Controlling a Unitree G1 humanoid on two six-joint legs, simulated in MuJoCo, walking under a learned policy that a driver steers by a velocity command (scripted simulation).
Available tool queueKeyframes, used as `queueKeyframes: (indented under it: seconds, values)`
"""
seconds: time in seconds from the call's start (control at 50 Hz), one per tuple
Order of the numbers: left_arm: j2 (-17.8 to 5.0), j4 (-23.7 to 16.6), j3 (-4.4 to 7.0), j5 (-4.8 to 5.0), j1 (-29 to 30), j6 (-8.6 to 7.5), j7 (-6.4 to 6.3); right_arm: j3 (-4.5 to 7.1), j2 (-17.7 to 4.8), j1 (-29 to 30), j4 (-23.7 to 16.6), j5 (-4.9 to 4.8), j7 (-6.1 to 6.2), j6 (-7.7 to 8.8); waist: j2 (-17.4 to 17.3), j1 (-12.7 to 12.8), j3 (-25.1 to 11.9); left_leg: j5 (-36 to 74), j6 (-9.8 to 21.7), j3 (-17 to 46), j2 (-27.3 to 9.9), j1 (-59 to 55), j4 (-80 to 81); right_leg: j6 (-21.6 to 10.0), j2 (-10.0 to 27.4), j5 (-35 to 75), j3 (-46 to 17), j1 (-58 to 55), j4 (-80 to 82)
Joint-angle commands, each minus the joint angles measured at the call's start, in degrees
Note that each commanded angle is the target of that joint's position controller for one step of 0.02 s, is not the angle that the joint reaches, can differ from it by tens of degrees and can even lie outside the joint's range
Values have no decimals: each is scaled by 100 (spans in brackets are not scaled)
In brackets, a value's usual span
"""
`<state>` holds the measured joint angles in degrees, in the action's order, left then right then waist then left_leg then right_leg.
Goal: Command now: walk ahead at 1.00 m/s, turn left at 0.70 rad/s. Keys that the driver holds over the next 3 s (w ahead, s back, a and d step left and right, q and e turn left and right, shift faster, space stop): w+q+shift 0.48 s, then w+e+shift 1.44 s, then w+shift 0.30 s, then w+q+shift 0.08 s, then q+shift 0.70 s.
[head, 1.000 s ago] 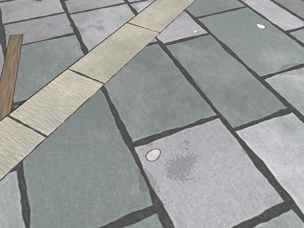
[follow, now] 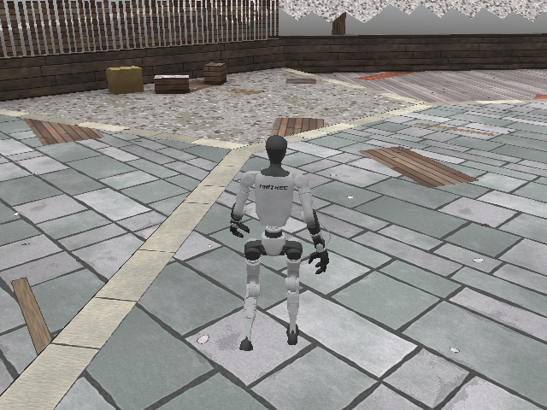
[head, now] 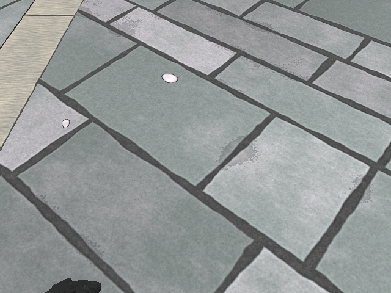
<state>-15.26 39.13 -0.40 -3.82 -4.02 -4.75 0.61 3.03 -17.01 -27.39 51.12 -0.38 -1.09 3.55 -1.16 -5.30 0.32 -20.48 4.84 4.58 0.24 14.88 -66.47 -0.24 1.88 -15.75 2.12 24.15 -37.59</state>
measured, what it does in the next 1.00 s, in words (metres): walks ahead, turning left: left foot, then right foot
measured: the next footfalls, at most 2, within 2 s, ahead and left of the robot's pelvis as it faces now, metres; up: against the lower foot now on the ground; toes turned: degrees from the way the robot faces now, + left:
left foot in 0.34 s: +0.50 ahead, +0.09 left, +0.00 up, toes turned +22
right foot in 0.78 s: +0.96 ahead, +0.17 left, +0.00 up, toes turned +23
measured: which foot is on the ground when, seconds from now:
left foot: up 0.00-0.32, down 0.34-0.80, up 0.82-1.00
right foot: down 0.00-0.34, up 0.36-0.76, down 0.78-1.00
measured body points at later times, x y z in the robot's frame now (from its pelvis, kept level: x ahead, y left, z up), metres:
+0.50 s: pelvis +0.46 +0.07 +0.00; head +0.48 +0.07 +0.44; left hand +0.50 +0.35 -0.10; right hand +0.63 -0.17 -0.13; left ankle +0.46 +0.08 -0.72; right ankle +0.48 -0.11 -0.62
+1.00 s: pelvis +0.93 +0.20 +0.02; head +0.95 +0.21 +0.47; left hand +0.80 +0.46 -0.11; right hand +1.20 +0.04 -0.06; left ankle +0.95 +0.38 -0.65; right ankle +0.92 +0.15 -0.72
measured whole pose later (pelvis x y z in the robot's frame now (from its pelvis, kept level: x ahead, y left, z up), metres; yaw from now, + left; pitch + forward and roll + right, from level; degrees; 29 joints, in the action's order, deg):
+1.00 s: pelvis +0.93 +0.20 +0.02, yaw +16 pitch +0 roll -1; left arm -17.5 51.4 3.4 -0.4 -29.3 -2.6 1.0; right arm -2.1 -14.9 -5.5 37.8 4.3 -1.1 4.5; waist -0.8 3.1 1.3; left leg -15.0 -0.8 5.0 -4.8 36.2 -61.8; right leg -8.7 -11.2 -12.8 -4.2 8.1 -21.7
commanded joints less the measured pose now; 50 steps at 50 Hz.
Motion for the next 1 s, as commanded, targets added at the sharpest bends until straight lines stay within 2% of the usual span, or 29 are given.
queueKeyframes:
  seconds: [0.02, 0.06, 0.1, 0.12, 0.16, 0.2, 0.24, 0.28, 0.3, 0.32, 0.34, 0.36, 0.38, 0.4, 0.42, 0.44, 0.48, 0.54, 0.6, 0.66, 0.72, 0.76, 0.78, 0.8, 0.82, 0.84, 0.88, 0.94, 1.0]
  values:
    - [-688, 135, 328, 48, -1255, -34, -51, 88, -446, 807, -603, 93, -59, -33, 473, 830, 28, 631, 47, 24, -549, 2835, -868, -488, 1590, -397, -2115, -2370, 2312]
    - [-623, 373, 321, 195, -1366, -130, -75, 43, -186, 839, -719, 185, -177, -201, 848, 563, 102, 673, -52, -64, -712, 2803, -695, -484, 1495, 139, -1432, -2081, 2570]
    - [-260, 630, 241, 281, -1629, -208, -26, 31, -96, 1451, -915, 179, -239, -312, 533, 599, 346, 859, -37, -218, -709, 3194, -665, -305, 1191, 1544, -497, -2253, 2649]
    - [-412, 631, 264, 282, -1623, -253, -18, -37, 29, 1634, -1142, 194, -288, -314, 754, 494, 307, 1131, -21, -311, -722, 3189, -389, -378, 1344, 1973, -327, -2163, 2728]
    - [-355, 733, 259, 266, -1521, -305, -40, -99, 7, 2189, -1378, 195, -361, -301, 634, 423, 538, 1706, 28, -542, -659, 3147, 252, -301, 1087, 2641, 423, -2057, 2907]
    - [-551, 768, 293, 240, -1452, -297, -92, -174, -47, 2639, -1564, 173, -453, -283, 345, 379, 703, 2105, 173, -971, -505, 2625, 1470, -210, 918, 3019, 988, -1959, 3154]
    - [-820, 850, 331, 236, -1737, -283, -152, -204, -116, 2842, -1598, 181, -495, -277, 279, 388, 625, 2250, 360, -1575, -13, 1764, 2200, -88, 872, 5331, 1327, -2149, 2865]
    - [-1255, 802, 438, 215, -1791, -168, -259, -135, -391, 2165, -1392, 174, -442, -285, 627, -73, 65, 1885, 537, -1691, 393, 832, 2342, 14, 1075, 7501, 1324, -2621, 1697]
    - [-1421, 723, 490, 185, -1594, -67, -298, -40, -625, 1302, -1157, 177, -390, -280, 716, -554, -386, 1644, 669, -1583, 543, -97, 2314, -12, 1187, 7961, 1255, -2524, 555]
    - [-1505, 585, 519, 153, -1295, 28, -303, 108, -898, 57, -776, 186, -301, -273, 700, -1112, -932, 1445, 896, -1215, 564, -1426, 2490, -97, 1252, 7675, 1093, -2040, -1019]
    - [-1372, 594, 516, 106, -1271, 75, -215, 279, -1161, -532, -494, 143, -146, -285, 151, -1168, -1078, 1105, 1077, -713, 448, -2630, 2852, -76, 713, 4268, 1076, -961, -3121]
    - [-517, 371, 287, 12, -1244, 2, -105, 395, -1621, -47, -536, 59, -12, -365, -1242, -506, -570, 1674, 1269, 744, -357, -2896, 2751, 55, -259, -1113, 916, 901, -5402]
    - [-708, -330, 264, 195, -1629, -118, -95, 502, -2145, 210, -854, 205, 3, -412, -1473, -82, -1853, 791, 2448, 3608, -1347, -4400, 4029, 157, -453, -1349, -377, 2518, -6233]
    - [-984, -356, 244, 135, -1128, -251, -103, 499, -1824, 293, -960, 177, 63, -427, -309, -236, -1424, -343, 2250, 4248, -1507, -3923, 5052, 98, -120, -828, -773, 2901, -5713]
    - [-1043, -311, 234, 153, -995, -291, -98, 427, -1481, 504, -878, 169, 111, -385, 295, 71, -419, -322, 1985, 3871, -1357, -2804, 5344, 98, 115, -479, -752, 2751, -5026]
    - [-970, -283, 210, 70, -877, -246, -113, 374, -1309, 710, -822, 154, 127, -304, 643, 370, -5, 233, 1815, 3389, -1103, -1887, 5352, 161, 295, -489, -725, 2332, -4546]
    - [-859, -224, 166, -84, -1056, 15, -101, 258, -1062, 929, -835, 100, 153, -115, 774, 794, 359, 1253, 1700, 2527, -631, -475, 5373, 367, 530, -668, -719, 1531, -3811]
    - [-450, -465, 25, -35, -515, 153, 28, 167, -831, 861, -702, 80, 108, 145, 546, 765, 604, 1961, 1427, 1381, -196, 496, 5775, 400, 735, 211, -219, 1001, -2107]
    - [-164, -637, -82, 214, 287, 92, 157, 164, -756, 480, -555, -18, -14, 320, 277, 248, 609, 2996, 871, 591, 14, 393, 6136, -5, 561, 2455, 182, 267, -318]
    - [-383, -616, 10, 318, 613, 80, 169, 160, -876, 131, -343, 19, 2, 387, 195, 5, 572, 4080, 538, 266, -345, -1083, 6397, -393, 292, 2981, 357, 450, 490]
    - [-730, -464, 167, 283, 223, 61, 158, 205, -1200, 103, -242, 206, 173, 311, -316, 360, 39, 7193, 209, -214, -718, -2389, 5413, -664, -393, 1873, 550, 129, 622]
    - [-1096, 93, 357, 349, -1521, 120, 97, 240, -1311, 501, -320, 443, 291, 140, -580, 1268, -755, 8522, 56, -474, -895, -2475, 3313, -855, -772, 1013, 517, -1204, 377]
    - [-1253, 499, 480, 330, -2823, 164, 38, 242, -1327, 950, -438, 468, 324, 66, -395, 2006, -1079, 7915, -18, -772, -719, -1641, 1381, -1041, -633, 726, 341, -2446, 592]
    - [-1668, 680, 644, 258, -3418, 235, -34, 83, -738, 1050, -678, 395, 273, 135, 635, 1990, -1284, 4019, -157, -856, -6, 374, -1278, -1535, 257, -495, -1208, -3848, 289]
    - [-1827, 679, 678, 216, -2828, 275, 17, -64, -287, 441, -936, 196, 95, 291, 2218, 998, -1600, -601, -417, -279, 894, 2685, -2552, -2455, 1394, -1117, -4938, -4812, 1684]
    - [-1425, 456, 669, 266, -2181, 268, 71, -128, -578, 930, -1027, 279, 133, 372, 909, 1126, -1152, 39, -249, 285, 373, 3139, -2343, -2371, 1355, -1482, -5048, -4383, 2227]
    - [-972, 563, 578, 311, -2000, 241, 68, -189, -665, 1546, -1182, 350, 89, 431, -340, 807, -212, 518, -241, 224, -173, 2683, -1238, -1969, 1001, -929, -3857, -2638, 2455]
    - [-913, 720, 503, 344, -1984, 105, 13, -313, -452, 1610, -1424, 535, 31, 129, -47, 323, 377, 199, -526, 50, -464, 2275, -249, -1832, 354, -232, -2968, -1118, 2727]
    - [-1081, 657, 583, 361, -2005, 14, 20, -430, -388, 2643, -1896, 423, -50, 69, 91, 506, 785, 1054, -774, -398, -510, 1939, 1397, -1793, 7, 378, -2513, -127, 3216]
